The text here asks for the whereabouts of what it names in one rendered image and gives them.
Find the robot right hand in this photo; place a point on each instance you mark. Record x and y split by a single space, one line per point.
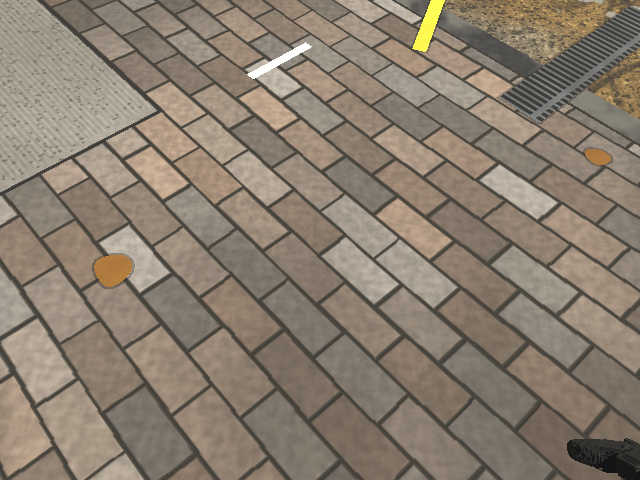
612 456

